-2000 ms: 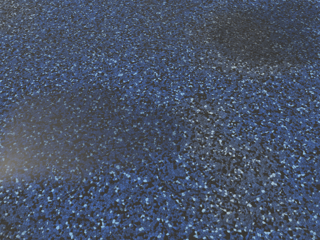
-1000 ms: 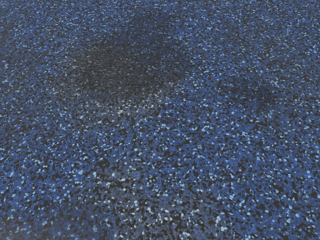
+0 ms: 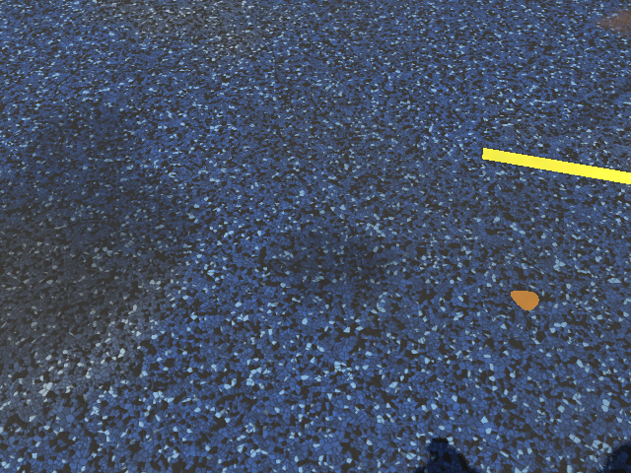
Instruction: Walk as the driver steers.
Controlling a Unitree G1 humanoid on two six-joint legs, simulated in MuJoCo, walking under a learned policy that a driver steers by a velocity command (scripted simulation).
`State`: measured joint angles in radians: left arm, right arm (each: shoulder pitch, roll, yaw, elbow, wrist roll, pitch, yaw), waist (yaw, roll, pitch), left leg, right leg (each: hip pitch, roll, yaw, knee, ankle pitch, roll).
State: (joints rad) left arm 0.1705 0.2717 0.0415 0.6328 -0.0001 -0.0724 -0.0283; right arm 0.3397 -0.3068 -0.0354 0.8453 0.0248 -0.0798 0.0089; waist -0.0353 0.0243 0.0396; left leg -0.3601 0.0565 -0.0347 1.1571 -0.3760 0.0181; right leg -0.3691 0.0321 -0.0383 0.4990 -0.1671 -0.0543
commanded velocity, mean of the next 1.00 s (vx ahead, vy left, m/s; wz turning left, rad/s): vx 0.22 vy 0.00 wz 0.02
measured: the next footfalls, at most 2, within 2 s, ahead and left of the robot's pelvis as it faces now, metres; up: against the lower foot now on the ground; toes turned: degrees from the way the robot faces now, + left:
left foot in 0.38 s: +0.39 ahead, +0.14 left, +0.00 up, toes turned +3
right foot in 0.74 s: +0.38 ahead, -0.10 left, +0.00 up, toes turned +3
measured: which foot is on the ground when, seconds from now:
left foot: up 0.00-0.36, down 0.38-1.00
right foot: down 0.00-0.40, up 0.42-0.72, down 0.74-1.00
